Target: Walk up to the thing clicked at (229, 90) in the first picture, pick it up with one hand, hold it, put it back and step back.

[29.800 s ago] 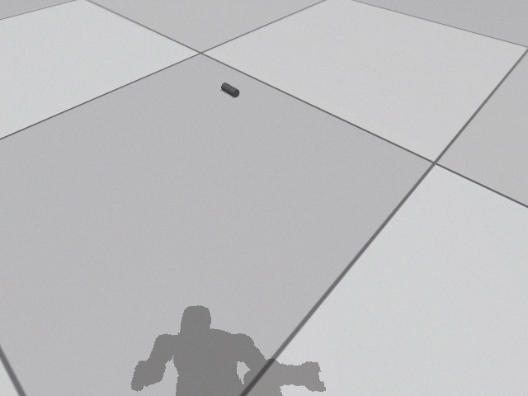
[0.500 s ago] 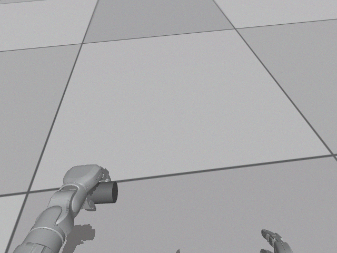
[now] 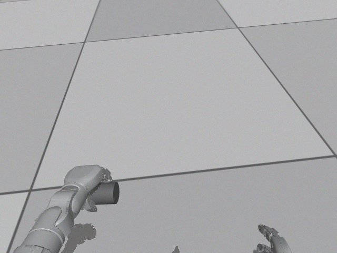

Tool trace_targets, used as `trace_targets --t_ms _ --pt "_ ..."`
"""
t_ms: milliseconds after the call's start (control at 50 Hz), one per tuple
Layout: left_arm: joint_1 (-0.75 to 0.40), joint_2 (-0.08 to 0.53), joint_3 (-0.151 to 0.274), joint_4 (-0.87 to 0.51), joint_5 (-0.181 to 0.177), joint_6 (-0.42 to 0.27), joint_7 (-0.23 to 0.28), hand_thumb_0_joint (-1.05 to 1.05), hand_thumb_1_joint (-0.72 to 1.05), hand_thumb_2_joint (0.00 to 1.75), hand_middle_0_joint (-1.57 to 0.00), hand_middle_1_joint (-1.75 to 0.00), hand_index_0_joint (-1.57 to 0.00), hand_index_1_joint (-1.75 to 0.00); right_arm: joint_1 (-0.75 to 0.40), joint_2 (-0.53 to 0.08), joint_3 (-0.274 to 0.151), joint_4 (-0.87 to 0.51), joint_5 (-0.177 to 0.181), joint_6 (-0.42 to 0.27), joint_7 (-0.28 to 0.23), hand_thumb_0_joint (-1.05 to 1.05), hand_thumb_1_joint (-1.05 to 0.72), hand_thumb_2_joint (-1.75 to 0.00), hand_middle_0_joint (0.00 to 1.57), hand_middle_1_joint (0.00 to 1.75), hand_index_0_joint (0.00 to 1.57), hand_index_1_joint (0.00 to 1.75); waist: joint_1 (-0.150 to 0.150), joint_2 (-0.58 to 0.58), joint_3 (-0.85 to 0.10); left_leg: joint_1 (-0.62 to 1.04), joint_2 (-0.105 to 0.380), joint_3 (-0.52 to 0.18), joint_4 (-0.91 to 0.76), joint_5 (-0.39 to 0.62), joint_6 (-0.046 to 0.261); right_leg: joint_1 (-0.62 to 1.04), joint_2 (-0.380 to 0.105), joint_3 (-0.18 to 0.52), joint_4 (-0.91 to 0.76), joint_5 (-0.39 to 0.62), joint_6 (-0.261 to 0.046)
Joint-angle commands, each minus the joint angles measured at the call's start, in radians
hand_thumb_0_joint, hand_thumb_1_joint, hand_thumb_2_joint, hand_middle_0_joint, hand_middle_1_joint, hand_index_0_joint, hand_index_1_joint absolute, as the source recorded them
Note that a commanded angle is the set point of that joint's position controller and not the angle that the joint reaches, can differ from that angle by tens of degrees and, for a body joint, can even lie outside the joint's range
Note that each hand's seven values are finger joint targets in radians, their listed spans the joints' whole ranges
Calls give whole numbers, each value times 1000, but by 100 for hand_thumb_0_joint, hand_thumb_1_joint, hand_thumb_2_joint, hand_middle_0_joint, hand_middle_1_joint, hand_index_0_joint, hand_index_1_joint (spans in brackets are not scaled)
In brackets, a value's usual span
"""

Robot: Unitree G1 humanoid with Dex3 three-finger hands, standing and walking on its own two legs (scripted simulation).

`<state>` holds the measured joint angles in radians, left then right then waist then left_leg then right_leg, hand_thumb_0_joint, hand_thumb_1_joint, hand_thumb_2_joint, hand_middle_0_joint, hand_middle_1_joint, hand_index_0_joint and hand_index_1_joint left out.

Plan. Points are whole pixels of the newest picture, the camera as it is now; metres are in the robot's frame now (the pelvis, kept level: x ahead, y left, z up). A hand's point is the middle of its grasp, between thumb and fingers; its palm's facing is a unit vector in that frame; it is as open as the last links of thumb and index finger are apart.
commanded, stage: hold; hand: left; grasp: from above
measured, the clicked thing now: (91, 193) +0.30 +0.23 -0.06
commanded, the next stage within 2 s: crouch in 0.24 s
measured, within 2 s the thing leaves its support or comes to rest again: neither
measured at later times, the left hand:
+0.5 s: hand (89, 192) +0.29 +0.22 -0.04, palm faces -0.47 -0.05 -0.88, open 8.5 cm
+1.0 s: hand (104, 206) +0.33 +0.24 -0.24, palm faces -0.43 +0.04 -0.90, open 8.5 cm
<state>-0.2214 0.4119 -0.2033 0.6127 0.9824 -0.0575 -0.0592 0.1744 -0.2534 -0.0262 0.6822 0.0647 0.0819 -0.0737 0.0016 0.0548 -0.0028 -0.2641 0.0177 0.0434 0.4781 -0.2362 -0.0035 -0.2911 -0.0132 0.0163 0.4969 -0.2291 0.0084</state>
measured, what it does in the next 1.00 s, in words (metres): lowers itself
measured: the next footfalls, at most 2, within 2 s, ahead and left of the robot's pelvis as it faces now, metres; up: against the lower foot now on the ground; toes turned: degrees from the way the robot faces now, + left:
none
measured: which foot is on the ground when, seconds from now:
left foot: down 0.00-1.00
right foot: down 0.00-1.00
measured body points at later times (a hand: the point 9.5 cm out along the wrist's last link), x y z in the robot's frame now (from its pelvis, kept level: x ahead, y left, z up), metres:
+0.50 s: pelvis +0.01 +0.00 +0.00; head +0.03 -0.02 +0.45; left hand +0.31 +0.23 +0.01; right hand +0.14 -0.26 -0.12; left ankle +0.01 +0.12 -0.74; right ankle +0.02 -0.12 -0.74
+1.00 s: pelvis -0.03 +0.01 -0.12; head +0.09 +0.02 +0.31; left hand +0.34 +0.24 -0.18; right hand +0.04 -0.29 -0.24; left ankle +0.01 +0.12 -0.74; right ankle +0.02 -0.12 -0.74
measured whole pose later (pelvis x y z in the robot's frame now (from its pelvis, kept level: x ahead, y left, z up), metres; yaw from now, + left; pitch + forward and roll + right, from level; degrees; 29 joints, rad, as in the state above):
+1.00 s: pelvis -0.03 +0.01 -0.12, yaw +1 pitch +24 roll -2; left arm -0.55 0.42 -0.11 1.13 1.19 -0.12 0.35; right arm 0.25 -0.28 -0.09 0.71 -0.02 0.05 -0.01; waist -0.10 0.02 -0.17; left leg -1.19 0.03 -0.01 1.30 -0.52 0.01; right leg -1.18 -0.01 -0.02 1.26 -0.50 0.02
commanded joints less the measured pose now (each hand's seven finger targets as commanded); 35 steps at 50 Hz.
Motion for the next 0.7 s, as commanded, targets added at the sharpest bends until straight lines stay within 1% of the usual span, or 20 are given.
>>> trace_targets --t_ms 0,40,80,100,160,180,200,220,240,260,300,320,340,400,440,480,560,600,660,680 --pt "-362 236 128 -205 9 -5 63 0 75 58 -114 -38 -114 -39 -73 -123 -40 -126 2 -37 -11 0 -90 -90 20 30 20 30 1 -27 -270 133 -32 -5 -46 190 21 61 33 -7 -76 156 -19" --pt "-346 239 137 -209 8 -1 66 0 75 58 -114 -39 -114 -39 -70 -123 -43 -126 3 -36 -10 0 -90 -90 20 30 20 30 8 -24 -284 137 -34 -5 -43 213 20 72 33 -8 -73 178 -18" --pt "-358 211 107 -195 6 3 61 0 74 60 -114 -39 -113 -40 -64 -125 -45 -122 4 -35 -9 0 -90 -90 20 30 20 30 -9 -37 -270 140 -29 -5 -45 216 21 62 36 -9 -74 183 -18" --pt "-343 208 105 -181 2 5 59 0 73 58 -112 -39 -112 -40 -70 -124 -45 -122 4 -34 -9 0 -90 -90 20 30 20 30 -5 -40 -255 133 -28 -7 -49 207 21 59 37 -12 -77 172 -19" --pt "-341 239 129 -194 4 2 55 0 73 58 -112 -38 -112 -39 -70 -124 -46 -126 5 -33 -9 0 -90 -90 20 30 20 30 10 -25 -274 135 -33 -6 -48 214 19 78 32 -10 -78 177 -19" --pt "-340 236 127 -185 7 2 53 0 74 59 -113 -39 -113 -40 -67 -125 -45 -125 4 -32 -8 0 -90 -90 20 30 20 30 4 -28 -264 130 -32 -4 -48 213 20 78 32 -9 -80 177 -20" --pt "-347 217 109 -198 3 0 50 0 73 59 -113 -38 -112 -39 -67 -124 -46 -127 4 -33 -7 0 -90 -90 20 30 20 30 4 -22 -272 137 -30 -7 -48 225 18 77 34 -11 -75 187 -21" --pt "-335 218 113 -180 3 1 51 0 73 59 -113 -39 -112 -40 -61 -127 -47 -124 4 -32 -7 0 -90 -90 20 30 20 30 1 -38 -266 135 -28 -7 -45 236 19 76 36 -13 -74 197 -20" --pt "-328 226 122 -185 -2 0 53 0 75 59 -114 -38 -114 -39 -63 -128 -47 -128 4 -31 -8 0 -90 -90 20 30 20 30 9 -33 -263 133 -26 -10 -48 230 18 78 37 -16 -76 187 -21" --pt "-346 231 124 -188 -2 -2 55 0 76 60 -115 -39 -114 -40 -63 -129 -47 -131 5 -30 -8 0 -90 -90 20 30 20 30 0 -31 -259 129 -29 -9 -49 221 19 70 36 -13 -77 185 -21" --pt "-342 225 117 -186 1 -5 54 0 74 58 -115 -37 -114 -38 -60 -128 -46 -131 4 -28 -7 0 -90 -90 20 30 20 30 -1 -29 -251 129 -29 -8 -52 210 20 68 34 -12 -80 176 -21" --pt "-322 230 127 -182 0 -5 55 0 79 50 -113 -45 -116 -41 -66 -127 -47 -135 5 -27 -7 0 -92 -91 20 30 20 30 7 -30 -250 128 -29 -11 -54 207 18 72 34 -13 -81 168 -22" --pt "-316 236 135 -197 -1 -8 57 0 71 49 -105 -43 -108 -41 -67 -129 -49 -136 4 -26 -6 0 -88 -90 20 30 20 30 10 -28 -258 133 -29 -11 -53 213 17 75 34 -13 -80 170 -23" --pt "-290 219 126 -172 12 -11 67 0 69 54 -109 -39 -109 -39 -61 -126 -47 -136 3 -22 -5 0 -89 -90 20 30 20 30 5 -53 -247 119 -31 -12 -45 224 20 81 32 -15 -76 186 -20" --pt "-301 202 116 -158 16 -16 84 0 70 55 -109 -39 -109 -39 -50 -126 -50 -128 3 -17 -3 0 -88 -90 20 30 20 30 -7 -49 -250 119 -30 -12 -36 242 18 57 34 -15 -61 207 -21" --pt "-291 201 128 -114 26 -26 113 0 70 55 -110 -38 -110 -39 -45 -130 -52 -126 -2 -13 -1 0 -89 -90 20 30 20 30 -12 -80 -216 82 -32 -14 -23 198 19 34 31 -17 -61 165 -19" --pt "-319 178 116 -24 66 -45 189 0 71 55 -111 -37 -111 -38 -20 -131 -58 -103 -17 -2 10 0 -89 -90 20 30 20 30 -32 -76 -224 29 -35 -16 38 178 14 -41 26 -17 -8 147 -19" --pt "-374 190 119 34 91 -50 231 0 71 54 -111 -37 -111 -38 -1 -136 -63 -84 -27 1 16 0 -89 -90 20 30 20 30 -40 -63 -249 -23 -36 -17 95 171 12 -96 27 -19 41 146 -19" --pt "-436 171 105 118 119 -55 291 0 74 51 -112 -37 -112 -37 38 -147 -77 -54 -40 -2 30 0 -89 -90 20 30 20 30 -63 -48 -316 -93 -34 -19 212 187 5 -195 29 -21 146 161 -21" --pt "-474 179 112 126 131 -62 312 0 74 53 -113 -38 -113 -38 53 -152 -82 -47 -45 -6 34 0 -89 -90 20 30 20 30 -68 -49 -342 -140 -33 -21 266 183 7 -244 29 -19 192 160 -21"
